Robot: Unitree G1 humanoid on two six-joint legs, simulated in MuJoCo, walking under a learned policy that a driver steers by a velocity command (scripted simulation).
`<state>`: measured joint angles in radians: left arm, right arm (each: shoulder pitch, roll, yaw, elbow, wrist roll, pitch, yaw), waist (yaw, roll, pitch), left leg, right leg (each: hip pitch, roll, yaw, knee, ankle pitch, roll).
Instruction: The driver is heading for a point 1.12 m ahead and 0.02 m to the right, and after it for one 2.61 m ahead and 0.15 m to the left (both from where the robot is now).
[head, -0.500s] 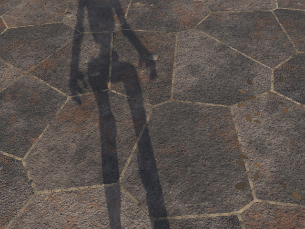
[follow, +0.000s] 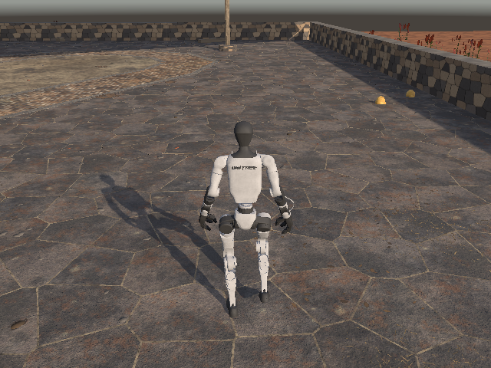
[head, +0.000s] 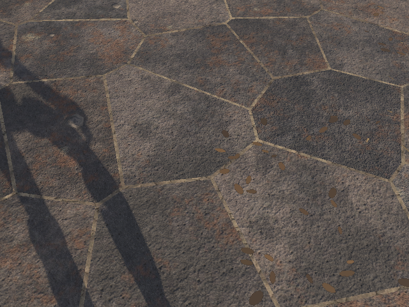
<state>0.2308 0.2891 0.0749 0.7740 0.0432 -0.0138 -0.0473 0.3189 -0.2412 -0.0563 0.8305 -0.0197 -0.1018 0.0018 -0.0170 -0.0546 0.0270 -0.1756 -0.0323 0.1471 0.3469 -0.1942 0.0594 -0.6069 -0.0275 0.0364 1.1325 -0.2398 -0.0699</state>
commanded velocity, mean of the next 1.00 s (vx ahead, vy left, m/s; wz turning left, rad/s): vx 0.50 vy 0.00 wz -0.20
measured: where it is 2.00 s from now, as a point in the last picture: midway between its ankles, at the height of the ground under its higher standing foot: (237, 170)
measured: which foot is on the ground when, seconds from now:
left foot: down 0.00-0.30, up 0.32-0.80, down 0.82-1.00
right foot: up 0.00-0.28, down 0.30-0.84, up 0.86-1.00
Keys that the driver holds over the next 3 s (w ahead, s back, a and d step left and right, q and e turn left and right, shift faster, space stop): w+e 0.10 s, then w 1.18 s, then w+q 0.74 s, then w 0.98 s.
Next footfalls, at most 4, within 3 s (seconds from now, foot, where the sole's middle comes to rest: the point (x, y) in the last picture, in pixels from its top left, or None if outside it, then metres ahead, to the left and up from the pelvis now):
0.30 right None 0.30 -0.13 -0.78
0.82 left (204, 261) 0.64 0.00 -0.78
1.38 right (261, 195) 0.91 -0.23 -0.78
1.94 left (211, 143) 1.18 -0.04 -0.78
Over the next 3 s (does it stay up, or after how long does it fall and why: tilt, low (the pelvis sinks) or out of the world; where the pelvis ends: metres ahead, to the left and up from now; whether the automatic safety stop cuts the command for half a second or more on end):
stays up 1.60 0.03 -0.01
